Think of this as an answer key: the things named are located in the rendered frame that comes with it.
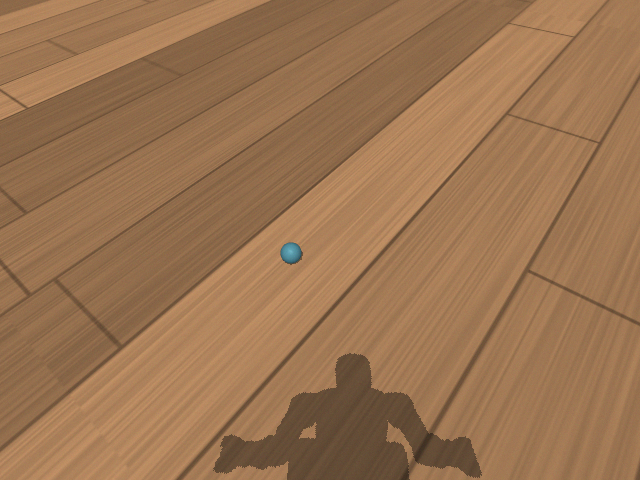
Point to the ball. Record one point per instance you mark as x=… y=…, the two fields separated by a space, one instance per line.
x=291 y=252

